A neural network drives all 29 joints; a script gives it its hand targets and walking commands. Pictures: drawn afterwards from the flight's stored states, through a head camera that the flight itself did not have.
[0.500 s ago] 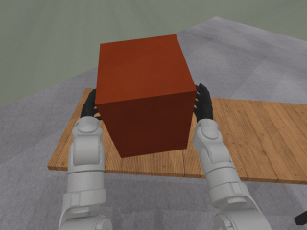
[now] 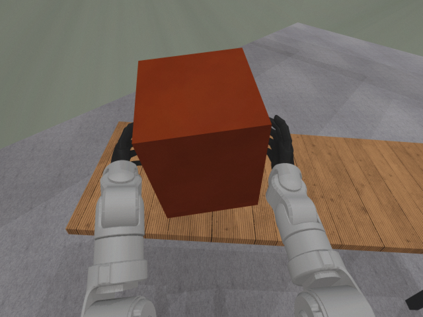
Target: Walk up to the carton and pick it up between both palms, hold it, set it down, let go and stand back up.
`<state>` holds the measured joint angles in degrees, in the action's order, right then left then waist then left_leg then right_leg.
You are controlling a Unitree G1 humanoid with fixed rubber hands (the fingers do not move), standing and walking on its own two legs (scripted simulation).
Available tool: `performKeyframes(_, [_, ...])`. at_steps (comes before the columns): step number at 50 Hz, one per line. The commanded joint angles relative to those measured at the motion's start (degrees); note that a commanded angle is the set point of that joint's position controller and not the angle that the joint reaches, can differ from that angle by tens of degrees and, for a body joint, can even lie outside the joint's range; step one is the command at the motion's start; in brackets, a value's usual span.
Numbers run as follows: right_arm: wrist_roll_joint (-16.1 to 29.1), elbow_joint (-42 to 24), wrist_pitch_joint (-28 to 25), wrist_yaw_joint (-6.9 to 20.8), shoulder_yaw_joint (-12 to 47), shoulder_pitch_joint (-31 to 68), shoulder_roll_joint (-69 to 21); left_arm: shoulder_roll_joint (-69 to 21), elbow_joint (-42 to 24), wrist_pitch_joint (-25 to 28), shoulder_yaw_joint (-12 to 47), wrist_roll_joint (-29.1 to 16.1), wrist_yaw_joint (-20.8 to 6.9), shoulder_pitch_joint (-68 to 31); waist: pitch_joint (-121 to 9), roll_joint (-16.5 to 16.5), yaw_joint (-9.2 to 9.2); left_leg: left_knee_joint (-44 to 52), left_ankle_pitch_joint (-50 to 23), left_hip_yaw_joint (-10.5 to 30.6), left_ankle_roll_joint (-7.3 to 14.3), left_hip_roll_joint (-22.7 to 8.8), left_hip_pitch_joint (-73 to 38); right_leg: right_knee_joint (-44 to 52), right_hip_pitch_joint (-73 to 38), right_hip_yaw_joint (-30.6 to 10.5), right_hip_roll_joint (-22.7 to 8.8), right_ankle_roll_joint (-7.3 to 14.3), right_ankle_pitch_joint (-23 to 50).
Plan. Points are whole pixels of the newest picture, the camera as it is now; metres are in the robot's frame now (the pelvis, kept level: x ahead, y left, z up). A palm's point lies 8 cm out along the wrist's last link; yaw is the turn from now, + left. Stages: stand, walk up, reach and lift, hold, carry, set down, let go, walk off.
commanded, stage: hold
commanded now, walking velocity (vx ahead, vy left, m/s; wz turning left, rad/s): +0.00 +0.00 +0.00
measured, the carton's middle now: (202, 138) +0.43 -0.01 +0.14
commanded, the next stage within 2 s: set down in 0.04 s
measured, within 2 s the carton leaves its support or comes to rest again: neither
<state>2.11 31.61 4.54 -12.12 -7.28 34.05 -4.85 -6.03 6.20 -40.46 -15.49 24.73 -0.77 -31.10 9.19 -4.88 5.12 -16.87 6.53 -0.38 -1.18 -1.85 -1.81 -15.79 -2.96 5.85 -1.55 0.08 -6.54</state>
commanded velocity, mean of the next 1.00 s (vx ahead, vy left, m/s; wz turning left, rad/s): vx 0.00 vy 0.00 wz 0.00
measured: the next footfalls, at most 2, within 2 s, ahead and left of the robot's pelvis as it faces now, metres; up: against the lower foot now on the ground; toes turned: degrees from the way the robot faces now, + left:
none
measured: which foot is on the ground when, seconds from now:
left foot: down 0.00-1.00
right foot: down 0.00-1.00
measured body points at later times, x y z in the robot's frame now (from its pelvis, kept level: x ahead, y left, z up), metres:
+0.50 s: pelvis +0.01 +0.01 +0.00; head -0.02 +0.03 +0.45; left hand +0.39 +0.14 +0.11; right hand +0.38 -0.14 +0.17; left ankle +0.05 +0.13 -0.75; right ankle +0.04 -0.12 -0.75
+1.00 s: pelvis +0.05 +0.00 +0.00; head +0.03 +0.03 +0.45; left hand +0.43 +0.12 +0.09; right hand +0.40 -0.16 +0.14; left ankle +0.05 +0.13 -0.75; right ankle +0.04 -0.12 -0.75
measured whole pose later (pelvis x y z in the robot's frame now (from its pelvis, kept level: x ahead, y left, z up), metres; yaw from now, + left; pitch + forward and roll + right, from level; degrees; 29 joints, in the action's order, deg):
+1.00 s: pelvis +0.05 +0.00 +0.00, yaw +0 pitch -8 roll -1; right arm -1.2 39.7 -13.2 -13.7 -8.5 31.5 -6.6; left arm -5.5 26.5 -19.7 -17.4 23.7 1.1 -28.6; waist 5.1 -4.1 6.4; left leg -16.0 9.6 -0.7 -1.2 -2.1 -1.6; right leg -12.7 -3.9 6.2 -1.3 -0.5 -8.4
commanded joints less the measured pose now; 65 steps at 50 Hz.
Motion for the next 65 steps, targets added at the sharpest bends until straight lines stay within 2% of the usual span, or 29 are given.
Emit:
performKeyframes(1, [1.4,-16.6,-4.5,9.6,21.7,43.8,-21.9,-23.8,-12.9,7.3,25.4,-10.1,-8.8,-43.7,-32.5,5.7,0.67,0.7,-10.3,-3.2,1.3,3.2,-7.4,1.5,-5.4,2.1,3.1,-1.8,4.8])
performKeyframes(2, [1.4,-16.5,-4.4,9.6,21.7,43.6,-22.1,-23.7,-12.7,7.3,25.3,-10.1,-8.8,-43.5,-32.1,5.5,0.69,0.7,-10.1,-3.2,1.4,3.2,-7.3,1.5,-5.3,2.1,3.1,-1.8,4.8])
performKeyframes(3, [1.9,-18.0,-4.5,8.8,24.5,46.3,-24.2,-27.7,-9.4,6.5,28.0,-11.3,-8.8,-42.5,-35.0,4.4,0.71,0.4,-9.6,-3.7,1.9,3.6,-7.4,1.6,-7.2,2.5,2.7,-2.1,8.0])
performKeyframes(5, [3.1,-19.6,-4.3,7.9,25.8,47.8,-25.4,-28.8,-9.8,6.9,28.9,-12.1,-8.5,-43.2,-35.4,4.5,0.19,0.2,-9.4,-3.3,1.9,3.8,-5.5,0.6,-7.8,2.2,2.8,-2.4,10.0])
performKeyframes(9, [2.1,-17.4,-4.7,7.8,24.6,47.5,-25.8,-29.4,-8.9,8.3,27.4,-10.8,-8.7,-44.5,-33.8,4.5,0.17,0.8,-7.9,-3.4,1.9,3.7,-5.3,0.7,-7.3,2.4,2.7,-2.5,8.2])
performKeyframes(12, [-0.1,-15.2,-6.4,8.3,21.9,47.0,-25.5,-29.4,-6.3,9.8,25.7,-9.5,-9.4,-44.8,-32.0,4.9,0.10,1.8,-4.8,-3.8,1.8,3.6,-4.6,1.3,-6.4,2.7,2.4,-2.3,5.1])
performKeyframes(17, [-6.6,-9.2,-11.0,9.6,14.4,43.5,-24.2,-29.0,0.8,13.7,21.6,-6.7,-10.9,-42.7,-26.4,5.1,0.16,4.5,3.1,-5.1,1.9,3.4,-2.0,2.4,-4.7,3.8,1.9,-1.8,-1.9])
performKeyframes(23, [-11.6,-0.3,-16.8,10.5,9.9,37.9,-24.8,-29.6,4.8,21.6,21.1,-6.1,-10.1,-44.0,-24.0,5.7,0.86,5.4,4.0,-5.4,0.9,2.8,-2.2,2.4,-3.1,4.6,1.9,-1.7,-1.5])
performKeyframes(25, [-12.4,2.6,-18.4,10.6,9.8,36.5,-25.9,-30.2,5.0,24.6,22.2,-6.5,-9.2,-46.1,-25.3,6.4,1.16,5.2,1.9,-5.3,0.3,2.5,-3.0,2.1,-3.2,4.5,1.9,-1.8,0.9])
performKeyframes(28, [-12.0,4.0,-20.6,10.5,11.9,37.3,-28.3,-32.5,3.7,29.0,25.8,-8.3,-7.3,-50.3,-31.6,7.5,1.15,3.0,-6.5,-4.7,-1.1,2.1,-6.0,1.1,-3.4,4.3,2.6,-1.7,6.7])
performKeyframes(32, [-8.5,0.1,-22.8,10.0,18.5,40.5,-31.4,-36.3,0.1,33.9,31.6,-11.2,-4.1,-54.1,-44.5,8.3,0.51,-2.2,-23.5,-3.0,-2.8,1.9,-11.5,-0.6,-4.8,3.4,3.9,-1.7,18.6])
performKeyframes(34, [-6.9,-2.0,-23.0,9.5,21.8,40.3,-31.8,-36.8,-0.3,34.7,32.4,-11.3,-3.3,-52.5,-47.7,7.6,0.05,-4.1,-29.5,-2.5,-2.8,2.0,-11.8,-1.1,-6.7,2.6,4.2,-1.7,24.0])
performKeyframes(37, [-5.9,-3.6,-21.9,8.5,25.0,38.5,-32.3,-36.2,0.7,34.2,31.2,-10.7,-3.8,-48.7,-47.1,4.8,-0.10,-4.1,-29.1,-2.3,-1.5,2.6,-7.3,-2.1,-11.3,1.0,3.7,-2.7,30.6])
performKeyframes(41, [-5.5,-2.5,-19.5,7.3,25.6,35.1,-31.1,-33.2,3.8,31.3,27.3,-8.5,-6.1,-43.2,-39.5,2.2,-0.03,-0.9,-20.0,-2.6,0.4,3.4,-0.4,-2.3,-16.1,-0.4,2.3,-3.8,33.1])
performKeyframes(45, [-5.6,-0.5,-18.7,6.8,23.4,32.7,-29.6,-30.9,5.3,29.4,24.2,-6.7,-8.1,-40.9,-34.2,2.8,-0.05,1.1,-15.8,-3.2,0.6,3.7,0.9,-1.7,-17.1,-0.3,1.8,-4.1,32.3])
performKeyframes(51, [-7.0,2.0,-20.4,7.0,19.4,32.8,-28.2,-30.2,6.9,30.0,23.0,-5.7,-9.0,-42.6,-32.0,5.8,0.66,0.8,-16.8,-3.7,-0.6,3.3,-2.3,-0.6,-13.6,1.4,2.2,-3.4,28.8])
performKeyframes(59, [-11.4,6.8,-23.8,8.6,12.1,38.5,-29.2,-33.8,12.3,36.1,25.6,-8.2,-6.8,-52.9,-38.6,8.6,2.08,-0.6,-17.4,-3.6,-2.7,2.0,-7.7,0.9,-4.3,3.2,3.2,-2.0,18.9])
performKeyframes(65, [-14.9,12.4,-24.3,10.0,7.5,41.8,-31.8,-35.4,19.1,41.0,23.4,-9.2,-5.1,-59.2,-43.4,7.8,1.71,-0.2,-14.8,-3.9,-2.8,1.7,-6.2,1.2,-1.8,2.6,3.2,-1.8,15.2])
